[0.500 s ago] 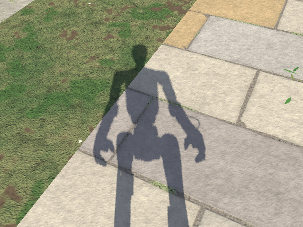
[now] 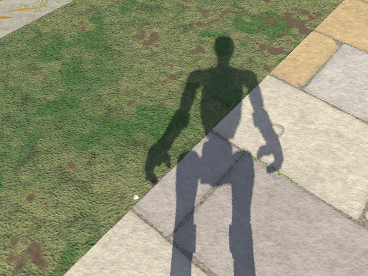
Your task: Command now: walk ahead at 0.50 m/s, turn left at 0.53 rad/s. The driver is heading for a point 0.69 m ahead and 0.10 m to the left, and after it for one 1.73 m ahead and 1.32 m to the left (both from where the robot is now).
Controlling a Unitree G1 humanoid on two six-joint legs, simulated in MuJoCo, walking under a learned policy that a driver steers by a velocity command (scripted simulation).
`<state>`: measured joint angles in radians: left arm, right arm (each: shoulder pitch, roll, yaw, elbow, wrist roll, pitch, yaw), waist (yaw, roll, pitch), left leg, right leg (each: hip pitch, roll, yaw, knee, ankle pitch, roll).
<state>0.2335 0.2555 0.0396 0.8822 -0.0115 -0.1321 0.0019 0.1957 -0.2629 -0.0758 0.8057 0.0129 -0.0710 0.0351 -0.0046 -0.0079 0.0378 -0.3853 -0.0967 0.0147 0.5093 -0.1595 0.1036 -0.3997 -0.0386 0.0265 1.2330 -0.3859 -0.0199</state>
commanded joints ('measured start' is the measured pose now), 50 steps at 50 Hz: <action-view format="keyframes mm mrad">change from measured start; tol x32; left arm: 1 -7 124 40 -100 16 -9 7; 50 -168 81 39 -146 0 60 -25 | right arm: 1 16 -92 -18 -77 -7 -11 -10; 50 126 -154 -21 -133 -9 8 -57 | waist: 1 25 11 -109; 15 8 139 -122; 19 -29 -244 -471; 50 -39 142 -20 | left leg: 1 248 274 -392 -277 216 209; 16 224 123 -391 125 333 5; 18 -166 -90 -241 636 -609 -97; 20 -279 50 -193 844 -463 -155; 38 340 227 -180 -167 -33 -7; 41 228 433 -517 -361 -529 178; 50 290 309 -231 -371 -164 88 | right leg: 1 -227 -82 63 -71 72 11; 15 -8 71 59 -799 408 27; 18 674 -425 505 -754 1177 -285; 22 301 -275 306 -882 459 -215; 35 158 -234 67 -932 290 -216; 40 -237 14 -66 -411 -166 49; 50 -245 -20 -35 -498 257 37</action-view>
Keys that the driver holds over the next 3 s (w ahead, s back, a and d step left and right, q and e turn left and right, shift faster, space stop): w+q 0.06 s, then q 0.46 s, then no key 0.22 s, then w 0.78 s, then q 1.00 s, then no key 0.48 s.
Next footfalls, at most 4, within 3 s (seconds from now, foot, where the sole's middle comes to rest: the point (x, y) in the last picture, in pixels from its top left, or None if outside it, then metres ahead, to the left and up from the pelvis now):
0.34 right None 0.37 -0.09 -0.77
0.76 left None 0.22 0.12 -0.77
1.20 right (206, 275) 0.46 -0.05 -0.77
1.70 left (117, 219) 0.67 0.28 -0.77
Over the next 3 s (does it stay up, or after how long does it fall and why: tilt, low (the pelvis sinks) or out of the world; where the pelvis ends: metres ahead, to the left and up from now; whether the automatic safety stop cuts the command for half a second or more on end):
stays up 0.61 0.16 0.00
